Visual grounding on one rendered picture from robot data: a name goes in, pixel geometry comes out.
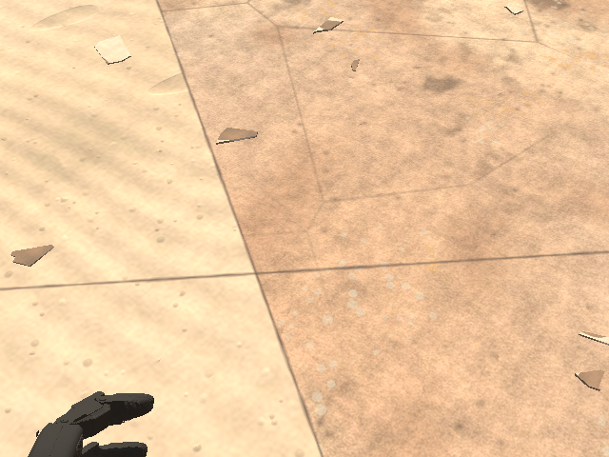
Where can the robot left hand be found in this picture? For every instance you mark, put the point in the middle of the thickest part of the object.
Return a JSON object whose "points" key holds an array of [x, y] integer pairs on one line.
{"points": [[64, 437]]}

